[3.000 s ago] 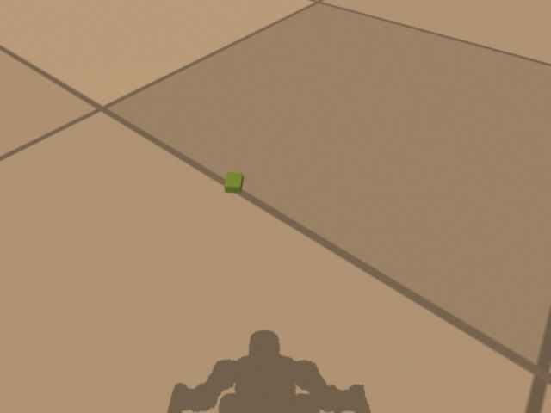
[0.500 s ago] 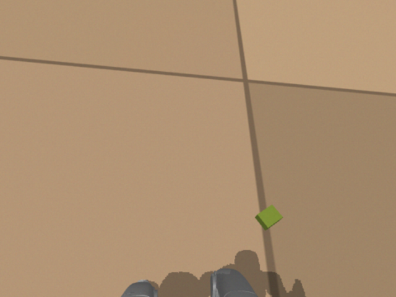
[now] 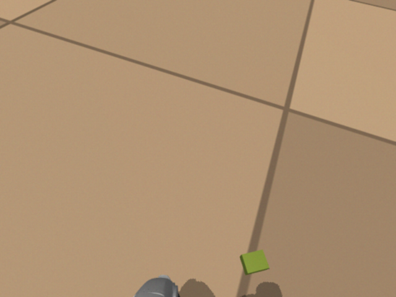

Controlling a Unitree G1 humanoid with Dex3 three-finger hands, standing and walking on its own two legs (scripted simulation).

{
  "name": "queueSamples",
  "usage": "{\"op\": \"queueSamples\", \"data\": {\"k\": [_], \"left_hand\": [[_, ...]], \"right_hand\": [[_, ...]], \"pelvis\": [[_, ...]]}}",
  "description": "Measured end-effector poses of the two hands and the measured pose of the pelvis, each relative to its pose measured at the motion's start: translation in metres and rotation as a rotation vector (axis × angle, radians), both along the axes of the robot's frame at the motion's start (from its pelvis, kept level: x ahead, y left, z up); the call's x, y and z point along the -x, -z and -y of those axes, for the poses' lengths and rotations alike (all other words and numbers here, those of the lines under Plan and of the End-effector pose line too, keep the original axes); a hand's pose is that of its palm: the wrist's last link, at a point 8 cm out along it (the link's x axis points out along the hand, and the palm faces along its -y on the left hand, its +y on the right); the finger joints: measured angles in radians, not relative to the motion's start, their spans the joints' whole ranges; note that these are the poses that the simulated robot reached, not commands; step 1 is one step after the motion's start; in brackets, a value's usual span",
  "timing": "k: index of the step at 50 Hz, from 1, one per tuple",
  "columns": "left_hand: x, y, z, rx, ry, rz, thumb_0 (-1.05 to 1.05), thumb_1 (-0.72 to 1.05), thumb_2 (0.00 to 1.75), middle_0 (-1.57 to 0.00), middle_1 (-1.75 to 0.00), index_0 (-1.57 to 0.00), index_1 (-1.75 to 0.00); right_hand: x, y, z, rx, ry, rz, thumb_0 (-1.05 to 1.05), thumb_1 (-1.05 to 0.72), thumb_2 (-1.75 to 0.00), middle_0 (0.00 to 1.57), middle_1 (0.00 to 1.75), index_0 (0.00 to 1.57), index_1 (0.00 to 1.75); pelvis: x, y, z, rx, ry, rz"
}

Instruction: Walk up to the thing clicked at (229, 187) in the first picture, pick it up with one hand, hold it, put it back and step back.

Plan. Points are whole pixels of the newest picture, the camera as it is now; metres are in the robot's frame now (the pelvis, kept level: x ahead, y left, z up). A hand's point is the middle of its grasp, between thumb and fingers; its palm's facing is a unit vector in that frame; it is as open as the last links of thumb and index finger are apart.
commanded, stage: walk up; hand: left
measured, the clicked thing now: (254, 262) +0.38 -0.28 -0.73
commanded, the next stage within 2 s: none
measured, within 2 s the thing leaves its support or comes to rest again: neither
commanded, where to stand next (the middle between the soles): +0.10 -0.64 m, yaw +18 degrees
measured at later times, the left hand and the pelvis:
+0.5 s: hand out of the picture +0.09 +0.03 -0.17, palm faces +0.10 -0.90 -0.42, open 7.4 cm; pelvis +0.03 -0.28 -0.05, yaw +11 degrees
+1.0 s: hand out of the picture +0.08 -0.19 -0.15, palm faces +0.12 -0.93 -0.36, open 7.4 cm; pelvis +0.04 -0.49 -0.01, yaw +14 degrees
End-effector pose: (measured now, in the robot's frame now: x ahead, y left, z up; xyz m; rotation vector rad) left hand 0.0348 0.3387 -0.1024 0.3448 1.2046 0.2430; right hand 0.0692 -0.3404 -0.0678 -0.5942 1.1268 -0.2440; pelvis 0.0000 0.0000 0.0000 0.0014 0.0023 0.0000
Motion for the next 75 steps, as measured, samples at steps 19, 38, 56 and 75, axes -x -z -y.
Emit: {"op": "queueSamples", "data": {"k": [19, 38, 56, 75], "left_hand": [[-0.066, 0.03, 0.176, 0.005, 0.013, 0.125, 0.01, 0.9, 0.9, -0.21, -0.3, -0.2, -0.3], [0.028, -0.004, 0.402, 0.001, -0.215, -0.044, 0.01, 0.9, 0.9, -0.21, -0.3, -0.21, -0.3], [-0.065, 0.011, 0.537, -0.051, -0.091, 0.171, 0.01, 0.9, 0.9, -0.21, -0.3, -0.2, -0.3], [0.048, 0.022, 0.737, 0.028, -0.276, -0.001, 0.01, 0.9, 0.89, -0.21, -0.3, -0.21, -0.3]], "right_hand": [[-0.009, -0.003, 0.216, 0.114, -0.039, -0.036, 0.0, -0.89, -0.9, 0.21, 0.3, 0.21, 0.3], [-0.108, 0.019, 0.353, -0.038, -0.187, -0.104, 0.0, -0.9, -0.9, 0.21, 0.3, 0.2, 0.3], [-0.117, 0.013, 0.564, 0.072, -0.183, 0.04, 0.0, -0.89, -0.9, 0.21, 0.3, 0.21, 0.3], [-0.102, 0.033, 0.664, -0.091, -0.218, -0.138, 0.0, -0.9, -0.9, 0.21, 0.3, 0.2, 0.3]], "pelvis": [[-0.023, 0.031, 0.197, 0.001, -0.135, 0.02], [-0.048, -0.004, 0.387, -0.024, -0.24, -0.006], [-0.04, 0.031, 0.572, -0.023, -0.233, 0.015], [-0.033, 0.008, 0.708, 0.006, -0.31, -0.003]]}}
